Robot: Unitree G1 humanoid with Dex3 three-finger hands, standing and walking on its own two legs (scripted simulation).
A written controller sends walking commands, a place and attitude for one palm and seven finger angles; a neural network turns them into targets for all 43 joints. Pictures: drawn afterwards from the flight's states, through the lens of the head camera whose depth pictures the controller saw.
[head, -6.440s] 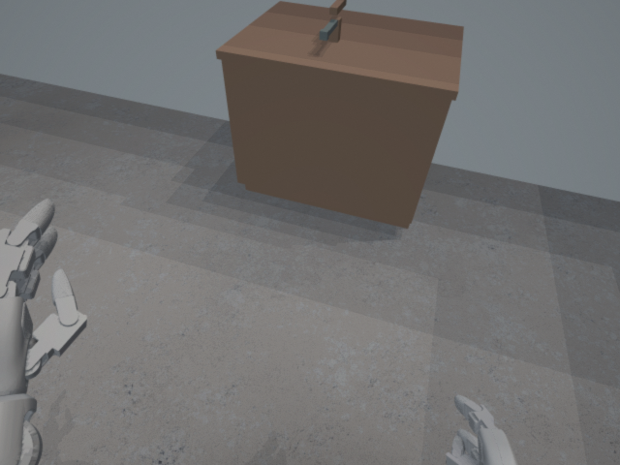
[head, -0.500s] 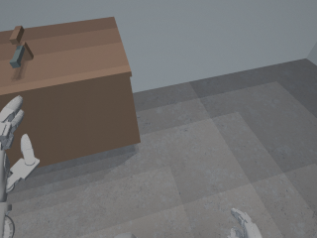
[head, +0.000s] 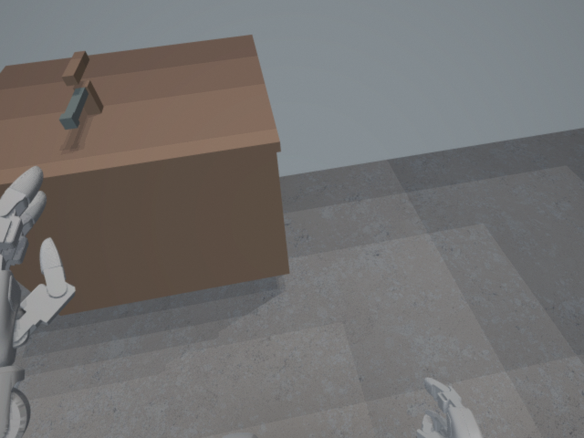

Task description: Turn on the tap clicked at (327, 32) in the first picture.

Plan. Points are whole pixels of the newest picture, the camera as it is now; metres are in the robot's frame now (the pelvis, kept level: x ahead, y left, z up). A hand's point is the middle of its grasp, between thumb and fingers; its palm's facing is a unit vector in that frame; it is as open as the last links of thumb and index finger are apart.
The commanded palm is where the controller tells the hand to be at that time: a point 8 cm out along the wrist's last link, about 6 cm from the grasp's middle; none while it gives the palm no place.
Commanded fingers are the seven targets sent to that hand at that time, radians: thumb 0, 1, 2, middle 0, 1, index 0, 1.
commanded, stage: take the last steps up to it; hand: left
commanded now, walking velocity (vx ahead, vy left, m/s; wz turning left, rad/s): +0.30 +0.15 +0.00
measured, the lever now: (69, 120) +0.74 +0.58 +0.03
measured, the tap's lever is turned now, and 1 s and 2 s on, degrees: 0 0 0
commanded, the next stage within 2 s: come to a stop and stand still in 0.96 s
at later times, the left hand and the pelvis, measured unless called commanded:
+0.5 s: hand (75, 187) +0.35 +0.28 +0.19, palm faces +0.33 -0.82 -0.46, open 7.4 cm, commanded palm +0.29 +0.33 +0.19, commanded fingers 0.00 0.90 0.90 -0.20 -0.30 -0.20 -0.30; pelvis +0.12 +0.06 +0.01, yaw -3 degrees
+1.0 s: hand (63, 140) +0.45 +0.35 +0.19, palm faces +0.38 -0.82 -0.43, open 7.4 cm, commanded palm +0.38 +0.39 +0.19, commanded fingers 0.00 0.90 0.90 -0.20 -0.30 -0.20 -0.30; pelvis +0.21 +0.11 +0.00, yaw -2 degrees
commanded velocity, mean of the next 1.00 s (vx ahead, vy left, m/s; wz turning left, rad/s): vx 0.23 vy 0.15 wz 0.01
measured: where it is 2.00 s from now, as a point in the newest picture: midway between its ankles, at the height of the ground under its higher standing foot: (267, 437)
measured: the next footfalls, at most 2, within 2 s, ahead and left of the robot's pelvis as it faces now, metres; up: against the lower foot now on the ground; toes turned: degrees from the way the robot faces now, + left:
left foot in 0.30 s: +0.17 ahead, +0.19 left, +0.00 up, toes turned +8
right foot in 0.56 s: +0.21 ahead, -0.04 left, +0.00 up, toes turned -12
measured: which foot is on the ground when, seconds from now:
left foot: up 0.00-0.28, down 0.30-0.58, up 0.60-0.88, down 0.90-1.00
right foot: down 0.00-0.30, up 0.32-0.54, down 0.56-0.90, up 0.92-1.00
